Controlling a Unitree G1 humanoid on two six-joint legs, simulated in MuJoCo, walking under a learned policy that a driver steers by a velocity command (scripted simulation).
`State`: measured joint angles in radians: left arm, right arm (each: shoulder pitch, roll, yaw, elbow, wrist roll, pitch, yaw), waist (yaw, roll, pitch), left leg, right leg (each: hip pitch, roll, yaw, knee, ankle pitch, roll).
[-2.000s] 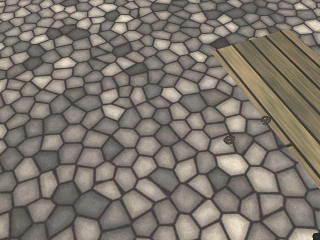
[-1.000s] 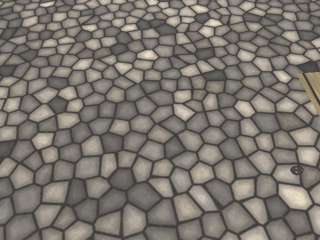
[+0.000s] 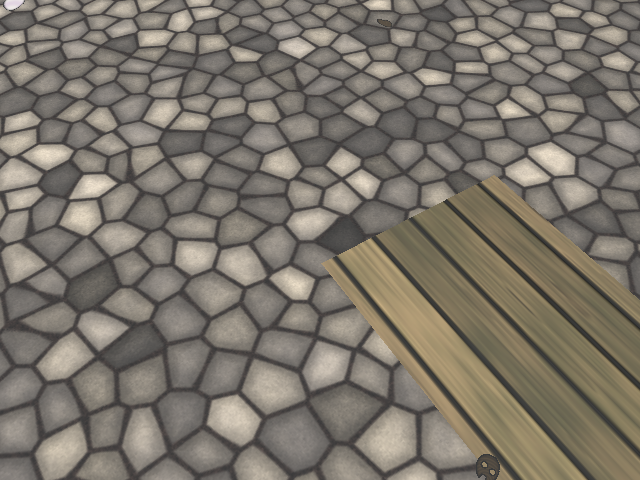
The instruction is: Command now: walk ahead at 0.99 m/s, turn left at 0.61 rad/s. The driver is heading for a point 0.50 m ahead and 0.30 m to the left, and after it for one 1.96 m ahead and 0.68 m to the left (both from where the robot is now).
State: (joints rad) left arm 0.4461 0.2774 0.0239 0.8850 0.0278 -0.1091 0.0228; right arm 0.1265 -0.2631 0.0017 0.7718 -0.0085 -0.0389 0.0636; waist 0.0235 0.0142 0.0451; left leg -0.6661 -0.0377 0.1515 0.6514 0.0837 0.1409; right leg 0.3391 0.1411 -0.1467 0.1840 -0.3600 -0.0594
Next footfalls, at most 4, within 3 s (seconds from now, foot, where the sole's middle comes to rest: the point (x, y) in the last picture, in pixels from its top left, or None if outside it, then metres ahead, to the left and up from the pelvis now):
0.02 left None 0.23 0.03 -0.75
0.44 right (385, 386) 0.66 -0.09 -0.75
0.86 left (223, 304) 0.87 0.29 -0.75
1.38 right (281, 240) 1.07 0.16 -0.75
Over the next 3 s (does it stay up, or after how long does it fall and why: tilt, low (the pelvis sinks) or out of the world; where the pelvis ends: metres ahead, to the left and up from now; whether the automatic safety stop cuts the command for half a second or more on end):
stays up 1.61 0.32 0.02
